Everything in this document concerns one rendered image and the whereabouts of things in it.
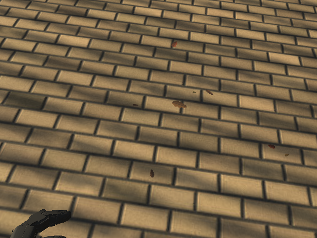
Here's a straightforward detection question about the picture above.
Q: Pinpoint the robot left hand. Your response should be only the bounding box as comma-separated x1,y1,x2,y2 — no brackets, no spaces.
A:
10,209,71,238

